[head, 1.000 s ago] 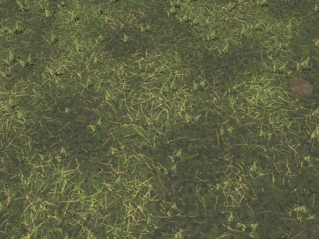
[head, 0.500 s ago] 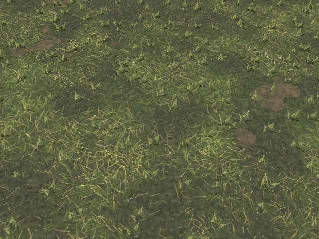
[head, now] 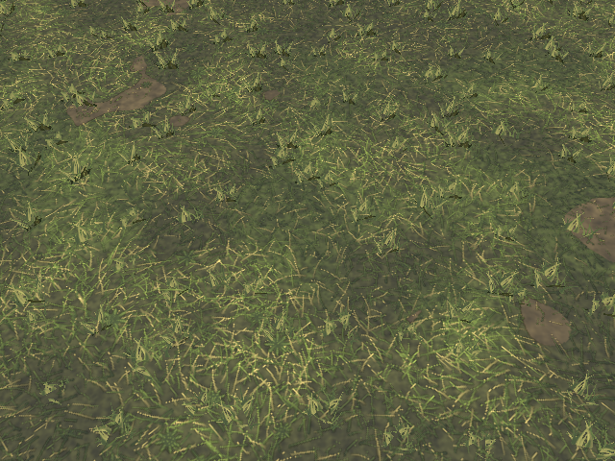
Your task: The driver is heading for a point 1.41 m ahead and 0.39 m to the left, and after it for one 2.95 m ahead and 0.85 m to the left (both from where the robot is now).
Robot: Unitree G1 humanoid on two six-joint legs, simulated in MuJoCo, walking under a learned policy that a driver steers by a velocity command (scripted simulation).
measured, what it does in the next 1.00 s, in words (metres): walks ahead: left foot, then right foot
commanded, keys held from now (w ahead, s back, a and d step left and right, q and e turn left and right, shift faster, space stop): w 0.74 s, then w+q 0.26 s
